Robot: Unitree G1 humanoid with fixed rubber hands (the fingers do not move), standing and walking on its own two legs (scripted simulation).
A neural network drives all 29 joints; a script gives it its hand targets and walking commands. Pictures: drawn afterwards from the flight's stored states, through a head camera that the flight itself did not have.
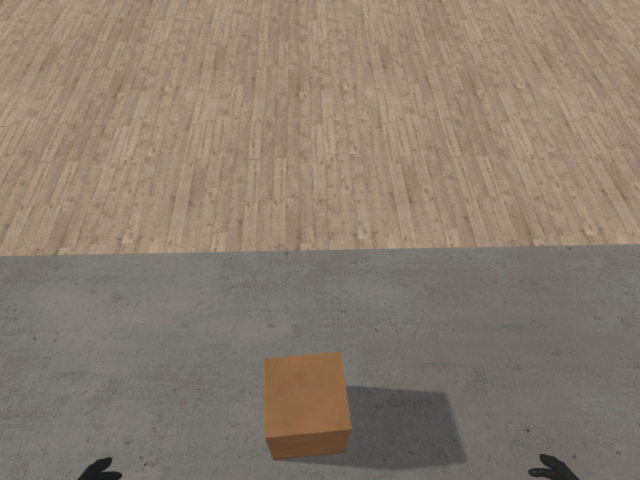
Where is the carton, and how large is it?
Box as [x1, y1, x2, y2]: [265, 352, 351, 459]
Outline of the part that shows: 340,352 265,358 265,438 273,459 328,454 345,451 351,427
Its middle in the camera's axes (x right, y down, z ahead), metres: -0.03 +0.46 +1.09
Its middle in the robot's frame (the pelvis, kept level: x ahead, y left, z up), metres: +0.40 +0.04 -0.66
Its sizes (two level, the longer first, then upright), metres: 0.210 0.200 0.250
